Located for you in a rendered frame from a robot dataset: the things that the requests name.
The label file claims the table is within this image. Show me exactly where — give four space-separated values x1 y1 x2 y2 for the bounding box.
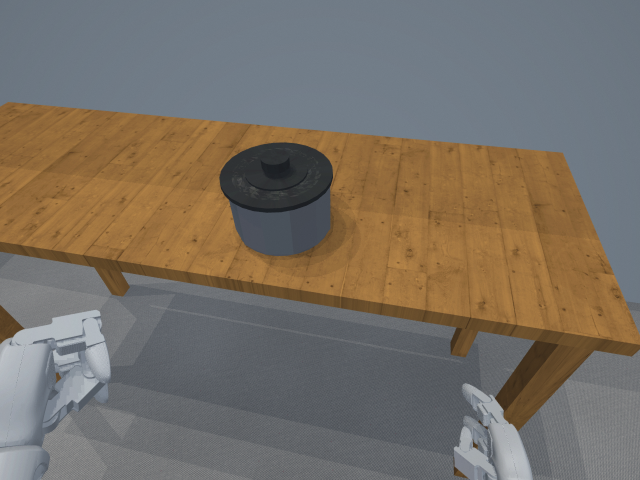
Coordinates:
0 102 640 479

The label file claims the pot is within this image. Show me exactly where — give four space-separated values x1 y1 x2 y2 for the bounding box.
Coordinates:
229 187 330 256

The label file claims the robot left hand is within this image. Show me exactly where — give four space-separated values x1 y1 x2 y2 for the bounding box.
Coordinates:
0 310 111 448

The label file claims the lid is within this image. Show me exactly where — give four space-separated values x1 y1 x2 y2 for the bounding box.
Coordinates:
219 142 333 213

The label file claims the robot right hand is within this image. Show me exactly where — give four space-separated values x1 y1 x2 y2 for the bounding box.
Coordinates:
454 383 533 480

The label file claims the robot left forearm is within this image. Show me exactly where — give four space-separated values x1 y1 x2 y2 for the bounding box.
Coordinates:
0 445 50 480

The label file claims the knob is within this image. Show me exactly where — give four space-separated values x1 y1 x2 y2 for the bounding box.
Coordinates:
260 149 290 174

